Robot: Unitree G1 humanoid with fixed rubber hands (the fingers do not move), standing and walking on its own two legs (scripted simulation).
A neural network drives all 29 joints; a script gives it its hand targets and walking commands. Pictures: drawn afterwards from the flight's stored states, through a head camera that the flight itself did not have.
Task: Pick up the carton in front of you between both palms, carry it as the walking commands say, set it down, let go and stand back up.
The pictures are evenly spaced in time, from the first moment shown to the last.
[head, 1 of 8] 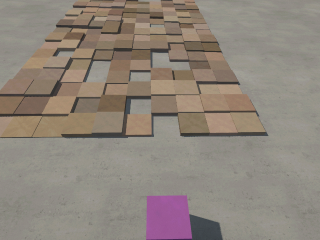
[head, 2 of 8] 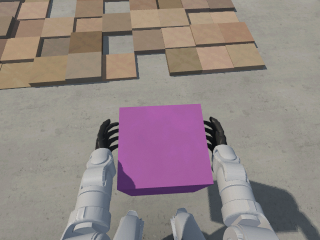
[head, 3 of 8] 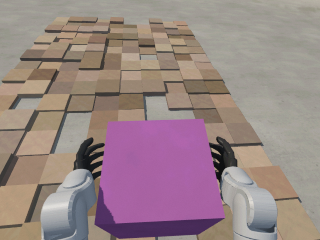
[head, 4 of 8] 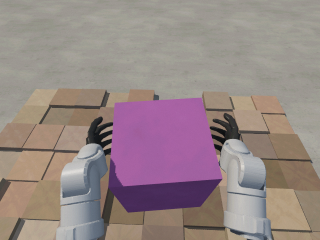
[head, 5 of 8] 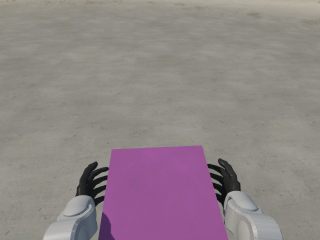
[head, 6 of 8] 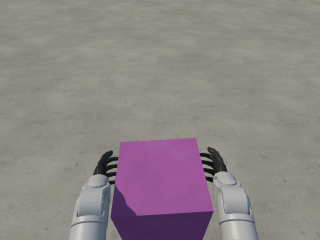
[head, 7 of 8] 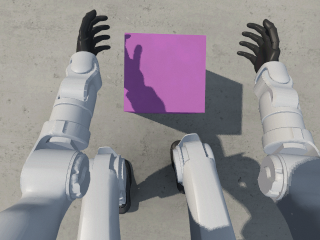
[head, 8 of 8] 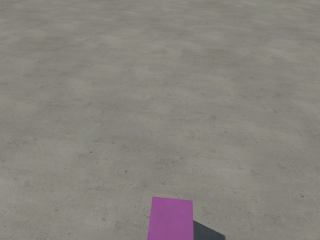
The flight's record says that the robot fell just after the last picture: no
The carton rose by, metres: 0.74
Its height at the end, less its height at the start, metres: +0.00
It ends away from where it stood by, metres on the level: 6.34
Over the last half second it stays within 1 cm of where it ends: yes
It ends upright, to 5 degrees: yes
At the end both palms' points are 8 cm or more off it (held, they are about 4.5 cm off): yes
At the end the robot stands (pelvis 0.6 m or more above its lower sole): yes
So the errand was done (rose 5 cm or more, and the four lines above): yes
